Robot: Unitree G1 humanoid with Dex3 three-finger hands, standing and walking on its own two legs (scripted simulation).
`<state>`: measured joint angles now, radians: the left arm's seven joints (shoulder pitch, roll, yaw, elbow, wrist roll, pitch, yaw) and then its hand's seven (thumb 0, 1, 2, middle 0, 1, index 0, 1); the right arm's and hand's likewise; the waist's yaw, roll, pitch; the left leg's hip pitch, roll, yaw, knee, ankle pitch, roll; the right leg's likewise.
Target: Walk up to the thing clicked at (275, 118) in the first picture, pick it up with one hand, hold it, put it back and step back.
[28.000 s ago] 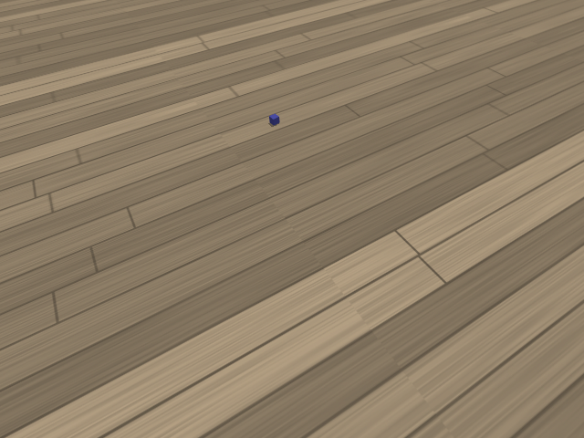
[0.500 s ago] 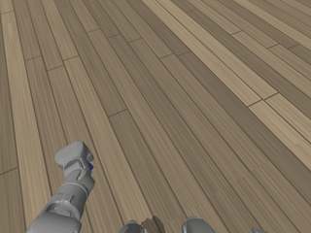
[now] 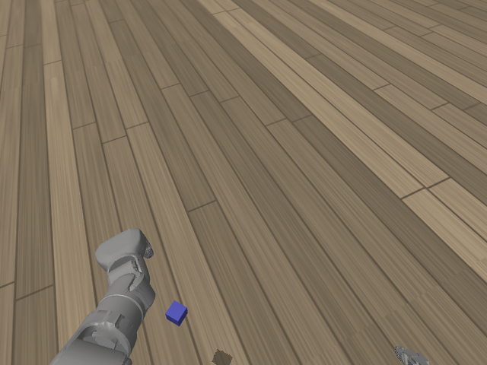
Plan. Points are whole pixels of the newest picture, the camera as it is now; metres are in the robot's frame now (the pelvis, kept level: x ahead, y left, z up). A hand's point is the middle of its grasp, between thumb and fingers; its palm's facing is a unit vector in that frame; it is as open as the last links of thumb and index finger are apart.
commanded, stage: hold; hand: left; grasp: from above
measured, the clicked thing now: (176, 313) +0.34 +0.25 -0.44
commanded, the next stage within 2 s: go down in 0.22 s
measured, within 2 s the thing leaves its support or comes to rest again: neither
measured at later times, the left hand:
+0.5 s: hand (133, 275) +0.30 +0.23 -0.05, palm faces -0.36 -0.22 -0.91, open 6.7 cm
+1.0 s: hand (145, 272) +0.35 +0.25 -0.16, palm faces -0.37 -0.14 -0.92, open 10.4 cm
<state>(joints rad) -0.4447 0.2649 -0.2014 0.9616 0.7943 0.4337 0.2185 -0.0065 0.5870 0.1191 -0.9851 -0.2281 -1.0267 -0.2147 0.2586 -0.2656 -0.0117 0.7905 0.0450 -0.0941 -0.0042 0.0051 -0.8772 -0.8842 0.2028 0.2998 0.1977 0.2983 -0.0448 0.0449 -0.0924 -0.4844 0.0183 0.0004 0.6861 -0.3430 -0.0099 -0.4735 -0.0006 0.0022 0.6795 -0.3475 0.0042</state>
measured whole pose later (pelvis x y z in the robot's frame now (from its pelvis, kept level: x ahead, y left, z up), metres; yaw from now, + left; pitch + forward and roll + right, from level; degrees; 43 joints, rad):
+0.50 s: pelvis -0.01 +0.00 +0.01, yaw +0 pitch +5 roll +0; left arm -0.41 0.25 -0.23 0.89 0.79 0.47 0.18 0.00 0.49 0.20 -0.89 -0.36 -0.91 -0.33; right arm 0.24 -0.27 0.00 0.78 0.05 -0.10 0.01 0.01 -0.88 -0.88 0.20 0.30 0.20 0.30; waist -0.02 0.05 -0.06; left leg -0.39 0.01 0.01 0.59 -0.29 -0.01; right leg -0.39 0.00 0.01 0.60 -0.30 0.00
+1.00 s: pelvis -0.04 +0.00 -0.07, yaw -1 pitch +21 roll -1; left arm -0.72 0.37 -0.05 1.26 0.91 0.27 0.36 0.00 0.01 0.61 -0.51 -0.72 -0.53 -0.70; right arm 0.27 -0.28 -0.04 0.78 -0.01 -0.09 0.06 0.00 -0.87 -0.88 0.20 0.30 0.20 0.30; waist -0.11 0.01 -0.11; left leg -1.02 0.04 -0.01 1.12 -0.46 -0.01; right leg -1.00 0.02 0.00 1.09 -0.45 0.00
